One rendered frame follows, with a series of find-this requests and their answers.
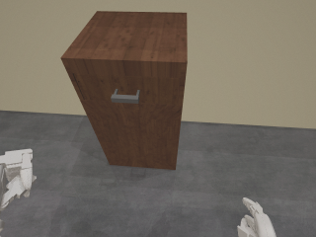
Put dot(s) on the left robot hand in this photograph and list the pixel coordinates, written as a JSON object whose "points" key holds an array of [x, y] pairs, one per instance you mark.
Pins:
{"points": [[18, 168]]}

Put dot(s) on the right robot hand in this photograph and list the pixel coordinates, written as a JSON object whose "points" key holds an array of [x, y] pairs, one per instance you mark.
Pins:
{"points": [[260, 225]]}

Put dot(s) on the drawer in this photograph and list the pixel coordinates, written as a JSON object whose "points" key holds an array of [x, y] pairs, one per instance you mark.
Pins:
{"points": [[153, 90]]}

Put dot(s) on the cabinet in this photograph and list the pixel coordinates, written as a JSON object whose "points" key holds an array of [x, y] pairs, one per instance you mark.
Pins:
{"points": [[145, 44]]}

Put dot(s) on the handle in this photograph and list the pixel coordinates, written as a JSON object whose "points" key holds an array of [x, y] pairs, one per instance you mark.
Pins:
{"points": [[128, 99]]}

